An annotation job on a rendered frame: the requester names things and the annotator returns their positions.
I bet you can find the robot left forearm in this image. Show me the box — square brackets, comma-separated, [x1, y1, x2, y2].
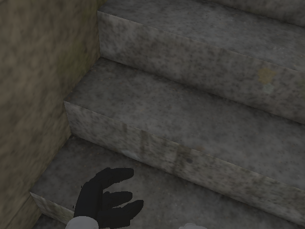
[65, 216, 99, 229]

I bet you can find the right robot shin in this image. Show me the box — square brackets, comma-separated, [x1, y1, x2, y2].
[184, 223, 196, 228]

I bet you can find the robot left hand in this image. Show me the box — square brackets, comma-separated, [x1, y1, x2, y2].
[72, 167, 144, 229]

